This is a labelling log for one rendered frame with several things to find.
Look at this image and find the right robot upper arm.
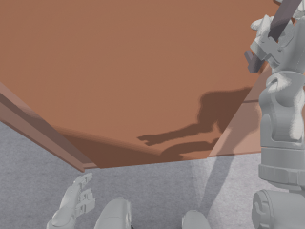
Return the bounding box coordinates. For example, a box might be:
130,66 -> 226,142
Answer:
251,189 -> 305,229

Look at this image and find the handle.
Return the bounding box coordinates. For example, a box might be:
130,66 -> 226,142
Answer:
244,0 -> 302,73

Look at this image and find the right robot forearm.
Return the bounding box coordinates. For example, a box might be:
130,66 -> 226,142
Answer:
258,71 -> 305,197

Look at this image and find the left robot forearm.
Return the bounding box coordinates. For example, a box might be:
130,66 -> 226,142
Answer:
46,207 -> 76,229

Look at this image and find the right robot hand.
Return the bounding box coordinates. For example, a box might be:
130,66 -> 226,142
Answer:
250,0 -> 305,75

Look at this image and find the left robot thigh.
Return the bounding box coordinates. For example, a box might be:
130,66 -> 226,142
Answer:
94,198 -> 132,229

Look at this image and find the left robot hand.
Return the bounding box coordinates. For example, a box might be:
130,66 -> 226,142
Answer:
59,173 -> 95,217

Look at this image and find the right robot thigh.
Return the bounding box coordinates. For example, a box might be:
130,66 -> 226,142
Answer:
181,211 -> 211,229

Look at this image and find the wardrobe door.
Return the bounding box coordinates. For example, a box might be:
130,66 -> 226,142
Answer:
0,0 -> 295,169
0,82 -> 93,164

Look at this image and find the robot thigh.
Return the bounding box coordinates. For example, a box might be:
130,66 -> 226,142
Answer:
181,211 -> 211,229
94,198 -> 132,229

